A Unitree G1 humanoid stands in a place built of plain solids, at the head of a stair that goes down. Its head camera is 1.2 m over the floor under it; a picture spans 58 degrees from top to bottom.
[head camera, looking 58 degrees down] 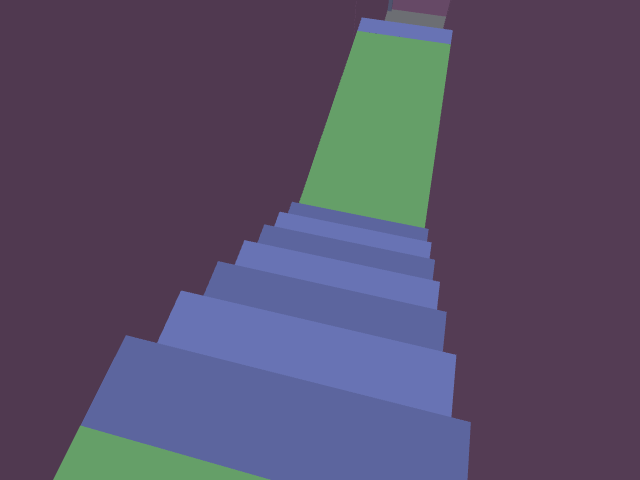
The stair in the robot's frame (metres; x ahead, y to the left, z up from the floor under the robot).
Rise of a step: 0.21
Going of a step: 0.25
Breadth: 0.98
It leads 14 degrees to the right of straight ahead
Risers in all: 7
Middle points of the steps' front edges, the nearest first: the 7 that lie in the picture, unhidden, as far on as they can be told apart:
0.31 0.08 0.00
0.55 0.02 -0.21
0.80 -0.04 -0.43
1.04 -0.09 -0.64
1.28 -0.15 -0.86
1.52 -0.21 -1.07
1.76 -0.27 -1.29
